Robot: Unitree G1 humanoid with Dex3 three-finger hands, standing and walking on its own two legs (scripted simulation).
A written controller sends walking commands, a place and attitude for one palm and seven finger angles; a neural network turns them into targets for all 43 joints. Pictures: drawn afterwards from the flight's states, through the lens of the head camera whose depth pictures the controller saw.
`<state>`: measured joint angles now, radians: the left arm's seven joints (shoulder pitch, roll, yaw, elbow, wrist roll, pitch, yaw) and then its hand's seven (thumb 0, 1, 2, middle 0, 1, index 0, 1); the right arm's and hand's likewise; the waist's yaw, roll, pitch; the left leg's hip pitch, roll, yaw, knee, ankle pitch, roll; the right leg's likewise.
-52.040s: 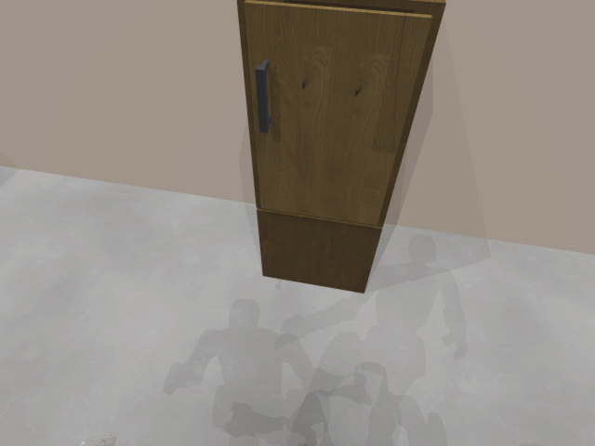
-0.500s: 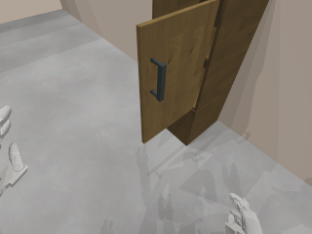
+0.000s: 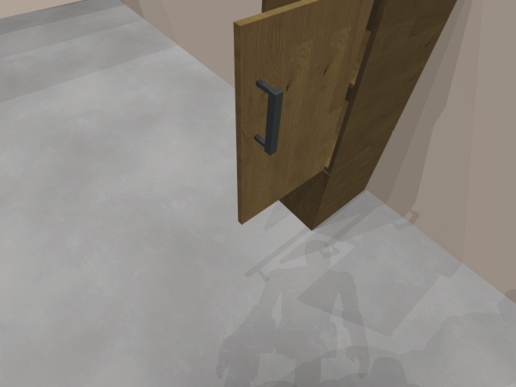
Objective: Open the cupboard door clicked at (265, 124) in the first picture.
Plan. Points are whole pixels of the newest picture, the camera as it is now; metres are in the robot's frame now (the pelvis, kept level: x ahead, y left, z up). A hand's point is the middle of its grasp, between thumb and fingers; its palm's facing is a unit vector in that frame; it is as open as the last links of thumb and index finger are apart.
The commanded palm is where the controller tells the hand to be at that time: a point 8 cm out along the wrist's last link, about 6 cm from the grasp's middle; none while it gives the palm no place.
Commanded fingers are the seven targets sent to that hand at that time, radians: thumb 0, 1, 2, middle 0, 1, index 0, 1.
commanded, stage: let the arm hang, fingers relaxed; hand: left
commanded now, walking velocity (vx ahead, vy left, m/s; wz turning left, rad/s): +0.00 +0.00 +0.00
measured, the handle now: (266, 119) +0.60 +0.02 +0.06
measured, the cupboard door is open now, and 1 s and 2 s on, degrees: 90 90 90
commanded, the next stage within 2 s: look to check the result in 0.68 s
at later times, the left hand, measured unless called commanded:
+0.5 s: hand out of the picture +0.05 +0.18 -0.17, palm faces +0.02 -0.97 -0.23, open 7.4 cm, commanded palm none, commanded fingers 0.00 0.90 0.90 -0.20 -0.30 -0.20 -0.30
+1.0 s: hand out of the picture +0.04 +0.19 -0.16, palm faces +0.02 -0.96 -0.26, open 7.4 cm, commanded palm none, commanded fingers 0.00 0.90 0.90 -0.20 -0.30 -0.20 -0.30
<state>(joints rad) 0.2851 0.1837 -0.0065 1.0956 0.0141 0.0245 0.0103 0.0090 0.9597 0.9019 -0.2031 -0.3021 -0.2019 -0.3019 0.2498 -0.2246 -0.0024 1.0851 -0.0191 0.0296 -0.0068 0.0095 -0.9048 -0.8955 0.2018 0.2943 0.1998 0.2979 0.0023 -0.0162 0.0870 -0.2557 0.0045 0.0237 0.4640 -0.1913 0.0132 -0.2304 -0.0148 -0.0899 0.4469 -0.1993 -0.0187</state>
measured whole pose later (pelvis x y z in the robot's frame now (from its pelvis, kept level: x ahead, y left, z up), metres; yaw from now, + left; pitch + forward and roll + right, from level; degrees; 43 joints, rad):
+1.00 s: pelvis +0.02 -0.01 +0.01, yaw +0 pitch -2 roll +0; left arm 0.20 0.21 0.02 1.16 0.01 -0.01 0.02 0.00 0.91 0.90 -0.20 -0.30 -0.20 -0.30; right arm 0.20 -0.22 -0.01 1.15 -0.02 0.01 -0.02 0.01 -0.90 -0.90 0.20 0.29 0.20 0.30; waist 0.00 0.02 0.07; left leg -0.15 0.02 0.02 0.36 -0.18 -0.01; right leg -0.14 0.00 -0.09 0.36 -0.20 -0.03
